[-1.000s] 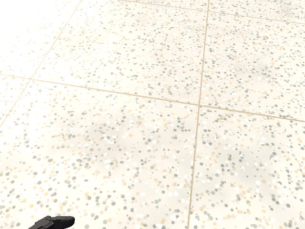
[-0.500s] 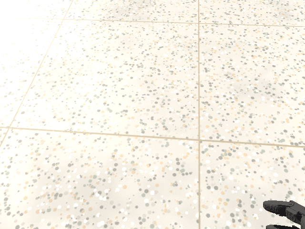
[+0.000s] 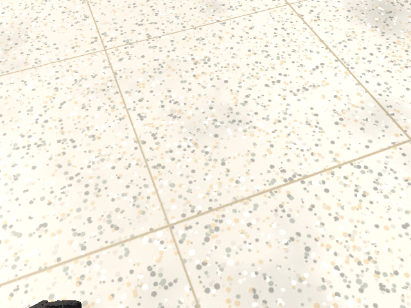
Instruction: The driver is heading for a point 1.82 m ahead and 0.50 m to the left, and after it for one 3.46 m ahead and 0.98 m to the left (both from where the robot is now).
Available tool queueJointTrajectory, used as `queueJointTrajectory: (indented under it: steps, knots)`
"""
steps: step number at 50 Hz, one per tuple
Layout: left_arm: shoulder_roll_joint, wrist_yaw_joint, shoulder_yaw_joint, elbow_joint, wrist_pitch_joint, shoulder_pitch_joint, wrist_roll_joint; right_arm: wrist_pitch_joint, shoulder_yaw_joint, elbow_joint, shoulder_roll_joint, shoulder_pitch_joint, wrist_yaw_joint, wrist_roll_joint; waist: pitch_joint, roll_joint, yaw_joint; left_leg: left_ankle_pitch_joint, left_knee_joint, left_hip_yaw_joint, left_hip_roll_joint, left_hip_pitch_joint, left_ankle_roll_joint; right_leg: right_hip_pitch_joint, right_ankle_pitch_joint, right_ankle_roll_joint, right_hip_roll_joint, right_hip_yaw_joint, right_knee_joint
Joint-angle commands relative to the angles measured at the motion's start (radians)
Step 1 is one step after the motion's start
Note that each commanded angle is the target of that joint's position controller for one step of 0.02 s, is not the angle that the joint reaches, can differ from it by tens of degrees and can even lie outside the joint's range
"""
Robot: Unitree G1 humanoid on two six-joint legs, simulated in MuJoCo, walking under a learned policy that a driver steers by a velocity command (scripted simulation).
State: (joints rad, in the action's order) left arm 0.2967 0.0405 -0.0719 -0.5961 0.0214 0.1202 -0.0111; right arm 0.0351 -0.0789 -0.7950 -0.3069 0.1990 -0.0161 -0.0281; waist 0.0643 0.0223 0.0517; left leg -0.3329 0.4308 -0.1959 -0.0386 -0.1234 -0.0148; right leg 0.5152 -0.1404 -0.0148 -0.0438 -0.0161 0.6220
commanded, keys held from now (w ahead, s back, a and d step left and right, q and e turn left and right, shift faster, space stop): q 0.92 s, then no key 0.08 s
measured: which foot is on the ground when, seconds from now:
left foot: down 0.00-0.02, up 0.04-0.44, down 0.46-0.94, up 0.96-1.00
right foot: up 0.00-0.00, down 0.02-0.46, up 0.48-0.92, down 0.94-1.00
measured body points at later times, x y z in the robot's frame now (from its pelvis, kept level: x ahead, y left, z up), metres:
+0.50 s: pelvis +0.05 +0.02 -0.01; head +0.07 +0.05 +0.44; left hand +0.20 +0.30 -0.12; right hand +0.18 -0.26 -0.11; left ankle +0.03 +0.11 -0.74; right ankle +0.09 -0.11 -0.72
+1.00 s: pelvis +0.07 +0.00 +0.00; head +0.10 +0.00 +0.45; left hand +0.10 +0.32 -0.09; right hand +0.33 -0.21 -0.10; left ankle +0.02 +0.11 -0.71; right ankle +0.12 -0.11 -0.74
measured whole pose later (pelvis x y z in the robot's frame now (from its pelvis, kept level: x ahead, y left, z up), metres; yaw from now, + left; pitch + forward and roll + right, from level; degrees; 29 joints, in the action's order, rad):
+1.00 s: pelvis +0.07 +0.00 +0.00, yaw +25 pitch +2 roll -1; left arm 0.28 -0.01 -0.08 -0.75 -0.02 0.12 0.02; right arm -0.05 -0.08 -0.69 -0.33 0.14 -0.04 -0.01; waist 0.03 -0.04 0.02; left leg -0.47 0.74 0.22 0.11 -0.36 0.01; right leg 0.27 -0.23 -0.02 0.05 0.05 0.48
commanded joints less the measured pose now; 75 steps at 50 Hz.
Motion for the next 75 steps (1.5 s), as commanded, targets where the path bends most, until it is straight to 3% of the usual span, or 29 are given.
queueJointTrajectory:
  steps: [1, 2, 3, 4, 6, 11, 17, 22, 23, 24, 25, 26, 29, 41, 46, 47, 48, 49, 50, 51, 53, 58, 63, 65, 66, 67, 68, 71, 75]
  knots:
    - [0.152, -0.011, -0.064, 0.045, -0.012, 0.148, 0.010, 0.010, -0.032, 0.046, -0.140, -0.002, -0.001, -0.008, -0.189, -0.036, -0.099, 0.626, 0.252, 0.053, -0.151, -0.027, 0.079, -0.333, 0.224, -0.082, 0.055, -0.004, -0.194]
    - [0.255, -0.039, -0.083, 0.061, -0.014, 0.212, 0.026, 0.016, -0.004, 0.076, -0.078, 0.013, 0.006, 0.044, -0.282, 0.191, -0.107, 0.155, 0.557, 0.018, -0.069, -0.278, 0.006, -0.589, 0.739, -0.184, -0.203, 0.307, -0.158]
    - [0.257, -0.040, -0.061, 0.092, -0.020, 0.156, 0.042, 0.014, 0.020, 0.080, -0.051, 0.073, 0.017, 0.054, -0.427, 0.275, -0.064, -0.408, 0.783, 0.160, 0.035, -0.454, -0.034, -0.693, 0.834, -0.401, -0.416, 0.578, -0.169]
    - [0.134, -0.031, -0.027, 0.085, -0.025, 0.143, 0.034, -0.003, -0.002, 0.047, -0.128, 0.028, 0.024, 0.025, -0.427, 0.092, -0.112, -0.347, 0.811, 0.254, -0.028, -0.437, -0.040, -0.603, 0.690, -0.360, -0.354, 0.449, -0.192]
    - [0.066, -0.022, 0.002, 0.048, -0.036, 0.058, 0.023, -0.026, 0.007, 0.033, -0.087, -0.008, 0.015, 0.008, -0.276, 0.037, -0.065, -0.261, 0.675, 0.250, -0.074, -0.440, -0.038, -0.463, 0.415, -0.240, -0.228, 0.275, -0.227]
    - [0.077, -0.041, -0.002, -0.001, -0.043, -0.048, 0.051, -0.061, 0.013, -0.010, -0.070, 0.041, -0.008, 0.019, -0.179, 0.111, -0.024, -0.068, 0.448, 0.208, -0.046, -0.201, -0.078, -0.216, 0.219, -0.212, -0.167, 0.105, -0.312]
    - [0.117, -0.076, -0.024, -0.048, -0.017, -0.027, 0.028, -0.071, 0.001, 0.037, -0.090, -0.023, -0.010, 0.014, -0.132, 0.105, -0.066, -0.103, 0.422, 0.185, -0.041, -0.281, -0.037, -0.301, 0.068, -0.238, -0.262, 0.165, -0.323]
    - [0.112, -0.086, -0.034, -0.075, 0.003, -0.067, -0.008, -0.070, -0.004, 0.015, -0.068, 0.080, 0.018, 0.022, -0.143, 0.079, 0.000, 0.094, 0.103, 0.127, 0.010, -0.120, 0.041, -0.298, 0.138, -0.143, -0.221, 0.054, -0.176]
    - [0.085, -0.087, -0.032, -0.090, 0.006, -0.023, -0.010, -0.067, -0.019, 0.022, -0.126, 0.091, 0.016, 0.032, -0.120, -0.043, -0.014, 0.256, -0.036, 0.277, -0.060, -0.066, 0.096, -0.218, 0.007, -0.053, -0.147, -0.027, -0.025]
    - [0.030, -0.081, -0.020, -0.058, 0.001, -0.020, 0.032, -0.066, -0.044, 0.046, -0.241, 0.074, -0.001, 0.027, -0.091, -0.322, -0.068, 0.590, -0.066, 0.598, -0.281, 0.036, 0.222, 0.031, -0.322, 0.058, 0.019, -0.135, 0.221]
    - [0.054, -0.087, -0.024, -0.022, -0.005, -0.153, 0.029, -0.050, -0.041, 0.061, -0.241, 0.104, 0.007, 0.065, -0.098, -0.314, 0.028, 0.616, -0.128, 0.721, -0.360, -0.003, 0.359, 0.135, -0.535, 0.066, 0.094, -0.002, 0.411]
    - [0.077, -0.088, -0.035, -0.028, -0.005, -0.153, 0.015, -0.029, -0.036, 0.068, -0.220, 0.081, 0.011, 0.074, -0.103, -0.208, 0.008, 0.572, -0.121, 0.654, -0.316, 0.004, 0.341, 0.151, -0.488, 0.055, 0.066, 0.067, 0.511]
    - [0.095, -0.098, -0.049, -0.075, 0.002, -0.086, 0.021, -0.018, -0.022, 0.093, -0.152, -0.027, -0.005, 0.016, -0.114, -0.129, -0.050, 0.574, -0.081, 0.517, -0.211, 0.036, 0.234, 0.155, -0.300, 0.067, 0.036, 0.094, 0.515]
    - [0.077, -0.072, -0.037, -0.076, -0.033, -0.093, -0.002, -0.062, -0.043, 0.139, -0.190, -0.016, -0.019, 0.016, -0.132, -0.188, -0.019, 0.473, -0.048, 0.613, -0.143, 0.000, 0.242, -0.059, -0.222, 0.104, 0.089, 0.100, 0.102]
    - [0.092, -0.049, -0.046, -0.105, -0.060, 0.011, -0.004, -0.078, -0.038, 0.173, -0.173, -0.093, -0.021, -0.006, -0.152, -0.191, -0.077, 0.453, 0.034, 0.680, -0.081, -0.032, 0.177, -0.263, -0.037, 0.062, 0.096, 0.080, -0.246]
    - [0.124, -0.049, -0.055, -0.115, -0.061, 0.043, 0.005, -0.078, -0.029, 0.178, -0.142, -0.077, -0.026, 0.000, -0.173, -0.149, -0.074, 0.313, 0.088, 0.643, -0.041, -0.096, 0.130, -0.372, 0.075, 0.032, 0.014, 0.124, -0.292]
    - [0.184, -0.055, -0.061, -0.100, -0.055, 0.036, 0.024, -0.076, -0.011, 0.173, -0.079, -0.012, -0.023, 0.025, -0.202, 0.075, -0.028, -0.021, 0.296, 0.498, 0.077, -0.220, 0.070, -0.481, 0.270, -0.050, -0.196, 0.328, -0.303]
    - [0.214, -0.050, -0.063, -0.101, -0.052, 0.030, 0.057, -0.065, -0.024, 0.198, -0.115, -0.005, -0.023, 0.017, -0.153, 0.251, -0.012, -0.361, 0.475, 0.393, 0.183, -0.402, 0.019, -0.446, 0.420, -0.237, -0.341, 0.544, -0.310]
    - [0.167, -0.049, -0.050, -0.085, -0.058, 0.005, 0.046, -0.058, -0.044, 0.176, -0.187, 0.019, -0.024, 0.027, -0.144, 0.169, -0.020, -0.341, 0.662, 0.402, 0.119, -0.423, -0.017, -0.414, 0.362, -0.299, -0.367, 0.538, -0.319]
    - [0.122, -0.051, -0.036, -0.079, -0.059, -0.033, 0.035, -0.060, -0.056, 0.154, -0.209, 0.014, -0.022, 0.019, -0.119, 0.114, -0.014, -0.269, 0.728, 0.399, 0.108, -0.423, -0.031, -0.388, 0.303, -0.259, -0.297, 0.433, -0.307]
    - [0.097, -0.055, -0.023, -0.082, -0.056, -0.063, 0.010, -0.077, -0.048, 0.132, -0.163, 0.013, -0.028, 0.021, -0.090, 0.097, -0.018, -0.171, 0.746, 0.394, 0.102, -0.434, -0.065, -0.383, 0.244, -0.203, -0.209, 0.318, -0.294]
    - [0.104, -0.065, -0.013, -0.118, -0.039, -0.018, 0.017, -0.071, -0.001, 0.157, -0.056, -0.053, -0.016, 0.021, -0.128, 0.150, -0.058, -0.125, 0.407, 0.276, 0.048, -0.278, -0.089, -0.413, 0.328, -0.200, -0.152, 0.194, -0.274]
    - [0.169, -0.055, -0.021, -0.150, -0.024, 0.054, -0.011, -0.055, 0.001, 0.115, -0.078, -0.007, 0.001, 0.011, -0.069, 0.150, -0.065, 0.043, -0.006, 0.150, 0.086, -0.024, -0.011, -0.251, -0.305, -0.177, -0.141, 0.245, -0.344]
    - [0.099, -0.046, 0.006, -0.146, -0.044, 0.033, 0.001, -0.040, -0.002, 0.093, -0.103, 0.093, -0.006, 0.013, -0.088, 0.074, -0.011, 0.023, -0.052, 0.277, -0.011, 0.180, 0.065, -0.091, -0.353, -0.098, -0.099, 0.207, -0.236]
    - [0.016, -0.042, 0.026, -0.106, -0.064, -0.018, 0.010, -0.032, -0.027, 0.064, -0.194, 0.178, -0.007, 0.027, -0.107, -0.157, 0.003, -0.165, -0.100, 0.511, -0.154, 0.229, 0.158, 0.058, -0.336, -0.016, 0.048, 0.007, 0.006]
    - [0.066, -0.045, 0.018, -0.064, -0.083, -0.106, -0.004, -0.017, -0.039, 0.060, -0.229, 0.219, 0.007, 0.031, -0.037, -0.259, 0.062, -0.280, -0.251, 0.767, -0.301, 0.176, 0.277, 0.181, -0.426, 0.007, 0.069, -0.013, 0.160]
    - [0.124, -0.045, -0.006, -0.055, -0.093, -0.123, -0.023, 0.004, -0.024, 0.059, -0.182, 0.202, 0.006, 0.041, 0.047, -0.220, 0.052, -0.303, -0.286, 0.810, -0.327, 0.149, 0.310, 0.270, -0.423, 0.001, 0.014, 0.050, 0.307]
    - [0.114, -0.026, -0.013, -0.093, -0.111, -0.055, -0.017, 0.033, -0.004, 0.066, -0.113, 0.152, 0.002, 0.019, 0.058, -0.180, 0.007, -0.148, -0.295, 0.639, -0.246, 0.205, 0.242, 0.340, -0.234, -0.021, -0.050, 0.067, 0.356]
    - [0.044, 0.002, 0.012, -0.088, -0.120, -0.105, -0.002, 0.030, -0.005, 0.069, -0.113, 0.155, 0.002, 0.019, 0.016, -0.145, 0.015, 0.132, -0.306, 0.419, -0.156, 0.115, 0.207, 0.168, -0.030, 0.019, -0.024, 0.000, 0.151]
Next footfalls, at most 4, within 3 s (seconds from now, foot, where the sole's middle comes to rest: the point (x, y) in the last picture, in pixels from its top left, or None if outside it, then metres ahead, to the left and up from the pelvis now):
0.02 right None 0.14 -0.11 -0.77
0.46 left None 0.07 0.12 -0.77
0.94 right None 0.16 -0.09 -0.77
1.30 left None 0.02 0.12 -0.77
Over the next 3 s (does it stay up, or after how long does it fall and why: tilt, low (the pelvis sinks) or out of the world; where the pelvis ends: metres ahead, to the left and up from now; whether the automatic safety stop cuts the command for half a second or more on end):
stays up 0.88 0.31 0.01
